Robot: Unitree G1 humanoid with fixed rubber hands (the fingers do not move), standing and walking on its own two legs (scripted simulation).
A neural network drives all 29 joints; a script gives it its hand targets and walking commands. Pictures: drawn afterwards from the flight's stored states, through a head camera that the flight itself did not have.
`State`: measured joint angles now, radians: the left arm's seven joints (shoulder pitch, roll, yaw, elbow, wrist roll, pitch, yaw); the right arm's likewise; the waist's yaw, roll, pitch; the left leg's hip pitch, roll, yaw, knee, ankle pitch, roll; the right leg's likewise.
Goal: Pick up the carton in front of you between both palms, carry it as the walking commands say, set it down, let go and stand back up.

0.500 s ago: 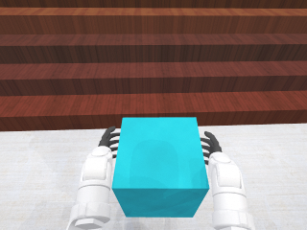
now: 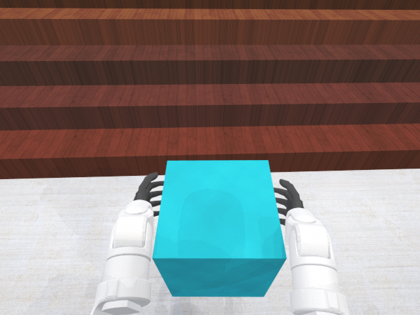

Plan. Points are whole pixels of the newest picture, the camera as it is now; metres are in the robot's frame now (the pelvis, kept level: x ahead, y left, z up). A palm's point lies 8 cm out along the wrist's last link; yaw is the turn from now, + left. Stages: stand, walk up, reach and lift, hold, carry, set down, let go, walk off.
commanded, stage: hold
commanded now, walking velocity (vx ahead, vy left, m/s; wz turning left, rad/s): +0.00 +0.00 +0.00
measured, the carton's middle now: (217, 232) +0.29 +0.00 -0.03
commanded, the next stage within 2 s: carry in 0.06 s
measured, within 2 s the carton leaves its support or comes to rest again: neither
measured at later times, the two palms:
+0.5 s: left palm (146, 159) +0.39 +0.16 +0.09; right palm (283, 166) +0.39 -0.14 +0.09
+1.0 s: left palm (151, 100) +0.68 +0.21 +0.06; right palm (247, 101) +0.69 -0.08 +0.06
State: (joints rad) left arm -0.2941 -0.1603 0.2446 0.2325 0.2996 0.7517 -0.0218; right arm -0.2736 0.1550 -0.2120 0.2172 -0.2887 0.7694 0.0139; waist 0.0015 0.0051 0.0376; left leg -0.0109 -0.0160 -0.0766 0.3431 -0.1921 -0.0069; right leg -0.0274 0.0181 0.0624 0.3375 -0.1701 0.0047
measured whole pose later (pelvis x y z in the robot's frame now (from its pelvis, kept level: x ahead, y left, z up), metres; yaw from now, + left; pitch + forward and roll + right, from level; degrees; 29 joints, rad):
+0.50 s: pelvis +0.12 +0.01 +0.00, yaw +0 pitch +5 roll -2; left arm -0.17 -0.14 0.13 -0.25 0.12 1.11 0.06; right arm -0.15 0.13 -0.09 -0.27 -0.12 1.12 -0.08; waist -0.01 0.03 -0.16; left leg -0.09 0.05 0.03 0.32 -0.32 0.00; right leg -0.44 -0.01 -0.17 0.52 -0.27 0.01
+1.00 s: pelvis +0.42 +0.05 -0.03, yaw +1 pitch +4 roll +1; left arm -0.20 -0.13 0.14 -0.33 0.11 1.21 0.08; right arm -0.19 0.14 -0.10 -0.31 -0.11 1.20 -0.09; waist 0.00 -0.05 -0.09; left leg -0.48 0.05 0.27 0.58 -0.15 0.08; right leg -0.11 -0.13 -0.12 0.79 -0.48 0.03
